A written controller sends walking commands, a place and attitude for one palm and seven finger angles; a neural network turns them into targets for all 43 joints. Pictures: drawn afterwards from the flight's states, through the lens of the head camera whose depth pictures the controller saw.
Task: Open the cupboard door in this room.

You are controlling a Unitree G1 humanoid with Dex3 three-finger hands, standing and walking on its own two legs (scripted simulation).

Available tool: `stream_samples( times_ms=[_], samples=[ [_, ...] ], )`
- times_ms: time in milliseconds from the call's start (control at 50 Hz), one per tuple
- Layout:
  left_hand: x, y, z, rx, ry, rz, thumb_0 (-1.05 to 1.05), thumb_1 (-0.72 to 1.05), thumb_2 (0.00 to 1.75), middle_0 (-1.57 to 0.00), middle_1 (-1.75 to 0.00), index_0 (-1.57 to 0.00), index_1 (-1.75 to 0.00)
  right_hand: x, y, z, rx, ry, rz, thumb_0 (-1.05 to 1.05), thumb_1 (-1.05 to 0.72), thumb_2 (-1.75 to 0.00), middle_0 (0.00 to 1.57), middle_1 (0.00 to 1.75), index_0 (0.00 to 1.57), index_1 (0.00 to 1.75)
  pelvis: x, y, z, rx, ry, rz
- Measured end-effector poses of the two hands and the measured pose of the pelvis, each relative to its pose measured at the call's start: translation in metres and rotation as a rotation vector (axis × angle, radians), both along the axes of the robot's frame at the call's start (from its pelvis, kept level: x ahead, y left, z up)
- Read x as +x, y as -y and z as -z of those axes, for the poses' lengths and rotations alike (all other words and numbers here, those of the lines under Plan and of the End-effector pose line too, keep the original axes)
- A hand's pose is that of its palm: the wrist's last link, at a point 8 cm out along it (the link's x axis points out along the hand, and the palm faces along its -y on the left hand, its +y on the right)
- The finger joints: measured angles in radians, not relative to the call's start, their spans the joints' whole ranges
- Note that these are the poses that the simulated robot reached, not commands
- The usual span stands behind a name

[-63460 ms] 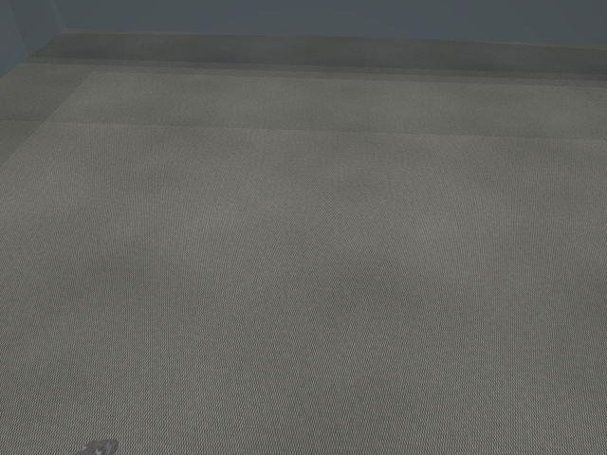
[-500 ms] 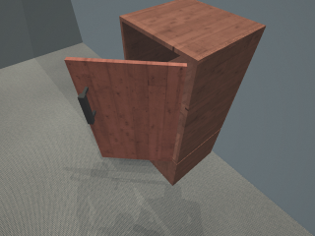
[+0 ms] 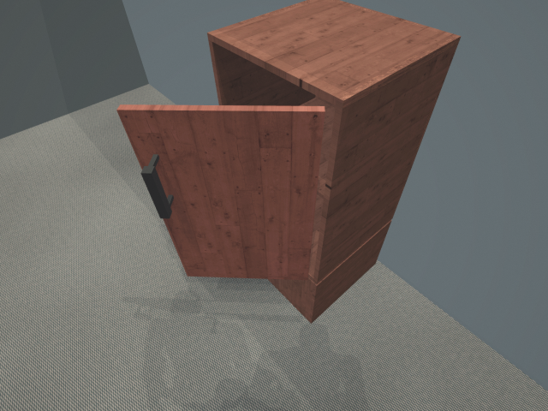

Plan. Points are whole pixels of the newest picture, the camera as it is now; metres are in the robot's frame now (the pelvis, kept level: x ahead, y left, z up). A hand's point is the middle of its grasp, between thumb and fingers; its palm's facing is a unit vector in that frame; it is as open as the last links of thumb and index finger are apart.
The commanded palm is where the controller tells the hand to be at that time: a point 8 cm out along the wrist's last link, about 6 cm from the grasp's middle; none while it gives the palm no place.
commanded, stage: look again from close up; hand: left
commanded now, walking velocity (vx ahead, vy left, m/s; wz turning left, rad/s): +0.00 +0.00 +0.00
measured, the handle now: (160, 187) +0.54 +0.28 -0.02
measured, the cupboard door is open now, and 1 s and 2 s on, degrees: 46 46 46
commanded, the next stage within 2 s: shuffle to correct the standing spot in 0.08 s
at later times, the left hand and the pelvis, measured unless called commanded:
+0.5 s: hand out of the picture +0.01 +0.20 -0.18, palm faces +0.07 -0.97 -0.23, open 7.4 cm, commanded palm none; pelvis +0.00 +0.01 -0.01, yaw +1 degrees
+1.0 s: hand out of the picture +0.05 +0.21 -0.17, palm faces +0.01 -0.98 -0.21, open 7.4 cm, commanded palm none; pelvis -0.02 +0.04 +0.00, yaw +0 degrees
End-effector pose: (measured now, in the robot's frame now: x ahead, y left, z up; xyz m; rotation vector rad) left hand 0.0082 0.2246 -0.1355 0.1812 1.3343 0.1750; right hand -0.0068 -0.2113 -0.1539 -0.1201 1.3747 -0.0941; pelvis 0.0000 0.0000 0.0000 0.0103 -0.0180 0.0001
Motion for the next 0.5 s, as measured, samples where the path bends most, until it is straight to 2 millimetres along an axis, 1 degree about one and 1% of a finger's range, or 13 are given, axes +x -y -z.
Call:
stream_samples(
  times_ms=[160,320,420,500],
  samples=[
    [-0.003,0.003,0.003,-0.016,-0.027,-0.004,0.01,0.91,0.90,-0.20,-0.30,-0.20,-0.30,0.000,0.003,-0.003,-0.015,-0.025,-0.001,0.00,-0.91,-0.90,0.20,0.30,0.20,0.30,0.002,0.001,-0.001,0.000,-0.002,0.001],
    [-0.004,0.004,0.006,-0.022,-0.034,-0.013,0.01,0.91,0.90,-0.20,-0.30,-0.20,-0.30,0.009,0.011,-0.005,-0.038,-0.023,-0.003,0.00,-0.91,-0.90,0.20,0.30,0.20,0.30,0.003,0.002,0.000,0.000,-0.004,0.001],
    [-0.003,-0.004,0.008,-0.011,-0.020,-0.031,0.01,0.90,0.90,-0.20,-0.30,-0.20,-0.30,0.018,0.013,-0.005,-0.052,-0.011,-0.011,0.00,-0.91,-0.90,0.20,0.30,0.20,0.30,0.001,-0.003,0.003,-0.002,-0.009,-0.007],
    [-0.003,-0.020,0.011,0.000,-0.007,-0.050,0.01,0.90,0.90,-0.21,-0.30,-0.20,-0.30,0.028,0.009,-0.006,-0.071,0.008,-0.020,0.00,-0.91,-0.90,0.20,0.30,0.20,0.30,-0.001,-0.012,0.005,-0.002,-0.011,-0.013]
  ],
)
